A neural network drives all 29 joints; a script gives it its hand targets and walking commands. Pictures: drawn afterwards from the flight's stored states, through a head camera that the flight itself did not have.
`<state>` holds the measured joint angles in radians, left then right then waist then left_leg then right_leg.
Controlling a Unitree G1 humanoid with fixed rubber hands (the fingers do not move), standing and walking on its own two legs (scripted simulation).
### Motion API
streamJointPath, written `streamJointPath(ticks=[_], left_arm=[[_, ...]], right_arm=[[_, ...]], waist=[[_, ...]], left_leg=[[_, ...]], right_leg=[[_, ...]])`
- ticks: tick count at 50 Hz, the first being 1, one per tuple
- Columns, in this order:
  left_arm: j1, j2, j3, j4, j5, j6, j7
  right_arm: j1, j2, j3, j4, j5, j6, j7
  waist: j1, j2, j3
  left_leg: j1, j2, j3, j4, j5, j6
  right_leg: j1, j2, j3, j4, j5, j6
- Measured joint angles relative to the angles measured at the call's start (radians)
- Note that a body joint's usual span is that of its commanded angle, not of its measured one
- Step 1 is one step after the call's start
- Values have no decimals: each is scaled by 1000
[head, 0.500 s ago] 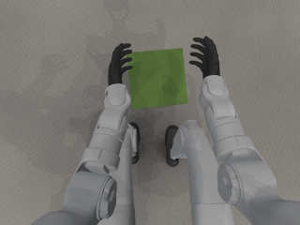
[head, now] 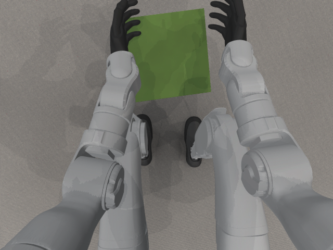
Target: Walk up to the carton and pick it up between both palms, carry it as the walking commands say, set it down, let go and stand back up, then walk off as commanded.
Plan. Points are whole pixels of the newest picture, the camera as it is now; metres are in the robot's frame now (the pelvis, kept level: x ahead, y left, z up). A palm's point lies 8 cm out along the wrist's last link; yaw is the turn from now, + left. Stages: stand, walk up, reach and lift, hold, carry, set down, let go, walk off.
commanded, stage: set down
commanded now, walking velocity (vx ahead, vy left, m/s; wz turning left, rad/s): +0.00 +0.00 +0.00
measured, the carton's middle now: (165, 62) +0.45 +0.01 -0.39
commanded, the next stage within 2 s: none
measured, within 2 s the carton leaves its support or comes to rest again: neither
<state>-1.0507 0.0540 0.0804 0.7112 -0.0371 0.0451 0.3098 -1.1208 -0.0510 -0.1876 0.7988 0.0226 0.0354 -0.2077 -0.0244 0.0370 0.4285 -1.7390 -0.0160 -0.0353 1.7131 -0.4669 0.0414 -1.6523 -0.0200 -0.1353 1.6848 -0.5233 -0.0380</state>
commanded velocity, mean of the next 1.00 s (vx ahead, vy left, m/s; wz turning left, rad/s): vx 0.00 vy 0.00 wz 0.00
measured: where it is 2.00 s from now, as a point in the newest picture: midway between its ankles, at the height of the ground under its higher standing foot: (169, 149)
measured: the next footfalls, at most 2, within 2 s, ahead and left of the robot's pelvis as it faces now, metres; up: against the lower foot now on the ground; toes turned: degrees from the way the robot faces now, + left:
none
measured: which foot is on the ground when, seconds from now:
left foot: down 0.00-1.00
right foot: down 0.00-1.00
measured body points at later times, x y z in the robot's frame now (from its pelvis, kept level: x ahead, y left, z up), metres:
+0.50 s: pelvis -0.02 +0.00 -0.08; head +0.32 +0.01 +0.20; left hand +0.55 +0.11 -0.20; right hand +0.53 -0.13 -0.20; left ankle +0.13 +0.09 -0.49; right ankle +0.11 -0.11 -0.49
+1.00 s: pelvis +0.03 -0.01 -0.10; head +0.38 -0.01 +0.17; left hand +0.62 +0.09 -0.22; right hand +0.58 -0.13 -0.25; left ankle +0.13 +0.09 -0.49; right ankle +0.11 -0.11 -0.49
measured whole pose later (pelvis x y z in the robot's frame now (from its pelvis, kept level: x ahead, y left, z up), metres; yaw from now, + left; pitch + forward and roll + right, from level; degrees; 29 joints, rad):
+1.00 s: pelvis +0.03 -0.01 -0.10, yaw -3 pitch +33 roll -5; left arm -1.48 0.04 0.60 0.87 0.43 0.07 0.01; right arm -1.39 -0.07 -0.35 0.94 -0.18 0.14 -0.05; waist 0.00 0.05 0.37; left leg -2.04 -0.02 -0.03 2.11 -0.64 0.04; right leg -1.96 0.01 -0.13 2.08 -0.69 -0.06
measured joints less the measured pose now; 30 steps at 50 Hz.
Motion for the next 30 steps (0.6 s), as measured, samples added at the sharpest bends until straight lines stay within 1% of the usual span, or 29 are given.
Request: streamJointPath(ticks=[2,4,6,8,11,13,15,16,19,21,25,28,30], left_arm=[[-35,14,-2,0,-13,5,2],[-76,27,-1,-6,-18,-9,8],[-106,37,-1,-13,-21,-11,11],[-126,43,0,-10,-32,5,12],[-147,44,16,6,-28,30,8],[-163,45,32,27,-22,38,-4],[-186,42,63,63,14,36,-23],[-202,40,82,81,35,36,-33],[-253,38,143,124,89,34,-60],[-286,36,183,146,143,34,-77],[-327,35,250,154,200,33,-98],[-353,26,323,161,272,26,-131],[-371,18,385,163,319,26,-160]], right_arm=[[-36,-6,0,0,3,10,-5],[-71,-12,0,0,4,17,-11],[-82,-13,0,0,12,13,-17],[-93,-17,0,1,24,9,-22],[-112,-32,0,1,26,41,-22],[-135,-41,0,32,26,53,-21],[-159,-48,0,97,26,64,-10],[-168,-51,0,111,26,61,-9],[-197,-61,0,121,26,62,5],[-222,-69,0,132,26,65,16],[-265,-72,-10,140,21,74,37],[-287,-69,-53,146,-17,83,73],[-298,-60,-92,146,-62,91,94]], waist=[[0,0,43],[1,1,92],[4,3,98],[4,3,97],[4,6,95],[4,6,85],[4,6,55],[4,6,45],[4,6,35],[6,6,34],[6,6,33],[9,6,33],[12,7,33]], left_leg=[[-3,0,0,22,-2,0],[-4,0,0,42,-2,0],[-27,0,0,66,-1,0],[-44,0,0,93,-3,0],[-57,0,1,128,-8,0],[-73,0,1,147,-8,0],[-109,0,2,167,-5,0],[-124,0,2,176,-4,0],[-155,0,3,203,-5,0],[-172,0,3,221,-8,0],[-201,0,3,256,-20,0],[-214,0,3,284,-36,0],[-220,0,3,302,-50,0]], right_leg=[[-3,0,0,21,-2,0],[-3,0,0,42,-3,0],[-26,0,0,66,-3,0],[-42,0,0,93,-5,0],[-55,0,0,128,-9,0],[-72,0,0,147,-10,0],[-108,0,0,169,-10,0],[-123,0,0,179,-10,0],[-155,0,0,207,-10,0],[-173,2,0,225,-11,0],[-206,7,0,260,-20,-2],[-222,11,0,288,-35,-6],[-230,15,0,305,-46,-9]])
